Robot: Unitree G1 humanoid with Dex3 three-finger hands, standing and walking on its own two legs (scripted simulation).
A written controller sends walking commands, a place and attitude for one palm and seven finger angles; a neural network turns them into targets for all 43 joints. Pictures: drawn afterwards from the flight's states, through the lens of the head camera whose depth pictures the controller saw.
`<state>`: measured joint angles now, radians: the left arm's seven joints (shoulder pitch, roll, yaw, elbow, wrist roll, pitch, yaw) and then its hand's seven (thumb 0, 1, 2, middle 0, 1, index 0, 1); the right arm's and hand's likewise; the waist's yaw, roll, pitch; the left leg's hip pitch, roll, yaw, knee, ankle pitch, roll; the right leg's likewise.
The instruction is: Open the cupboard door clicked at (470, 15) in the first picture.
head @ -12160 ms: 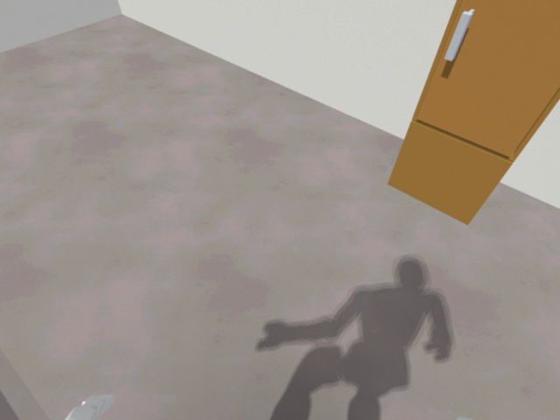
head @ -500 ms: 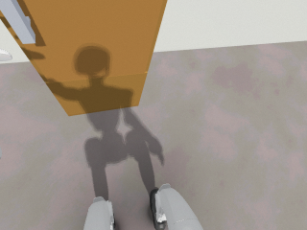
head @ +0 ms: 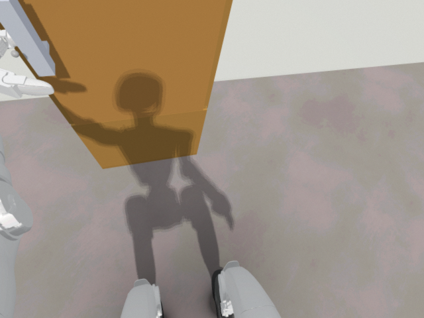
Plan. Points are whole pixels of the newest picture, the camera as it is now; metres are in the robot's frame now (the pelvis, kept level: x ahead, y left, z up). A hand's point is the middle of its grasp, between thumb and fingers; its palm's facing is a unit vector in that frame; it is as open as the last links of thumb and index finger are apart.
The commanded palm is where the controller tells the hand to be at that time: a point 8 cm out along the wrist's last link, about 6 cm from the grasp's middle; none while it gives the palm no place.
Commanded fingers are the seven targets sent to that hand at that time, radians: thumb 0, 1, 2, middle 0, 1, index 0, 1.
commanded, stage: slide the fingers in behind the handle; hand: left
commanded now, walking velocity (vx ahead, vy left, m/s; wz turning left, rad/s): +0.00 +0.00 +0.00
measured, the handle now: (26, 27) +0.60 +0.24 +0.09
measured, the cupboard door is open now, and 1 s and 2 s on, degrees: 0 0 3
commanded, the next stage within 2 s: close the thumb around the handle in 0.80 s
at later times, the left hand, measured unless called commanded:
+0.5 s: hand (40, 55) +0.54 +0.22 +0.08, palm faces +0.08 -1.00 +0.00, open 13.9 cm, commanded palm +0.53 +0.25 +0.08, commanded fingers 0.00 -0.50 0.30 -0.30 -1.20 -0.30 -1.20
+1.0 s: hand (34, 53) +0.55 +0.22 +0.09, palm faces +0.08 -1.00 -0.01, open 13.8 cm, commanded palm +0.52 +0.25 +0.08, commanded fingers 0.00 -0.16 0.44 -0.32 -1.24 -0.32 -1.24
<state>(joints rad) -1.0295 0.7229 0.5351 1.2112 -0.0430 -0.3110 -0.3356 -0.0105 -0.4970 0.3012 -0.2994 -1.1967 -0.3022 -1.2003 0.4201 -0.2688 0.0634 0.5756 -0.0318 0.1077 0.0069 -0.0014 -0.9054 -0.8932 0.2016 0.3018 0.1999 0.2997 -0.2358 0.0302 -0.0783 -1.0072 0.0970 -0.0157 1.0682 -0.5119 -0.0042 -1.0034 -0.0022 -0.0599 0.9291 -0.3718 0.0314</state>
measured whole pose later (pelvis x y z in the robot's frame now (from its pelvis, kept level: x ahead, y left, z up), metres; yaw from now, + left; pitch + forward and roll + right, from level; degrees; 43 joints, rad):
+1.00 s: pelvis -0.01 +0.00 +0.00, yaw +0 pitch +26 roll -4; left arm -1.08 0.66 0.49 1.25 -0.02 -0.36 -0.24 -0.01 -0.47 0.31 -0.30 -1.20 -0.30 -1.20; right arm 0.43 -0.27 0.06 0.61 -0.05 0.07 0.01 0.00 -0.91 -0.89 0.20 0.30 0.20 0.30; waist -0.24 0.03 -0.08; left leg -1.03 0.08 -0.01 1.08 -0.50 0.00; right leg -1.02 -0.01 -0.05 0.95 -0.37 0.03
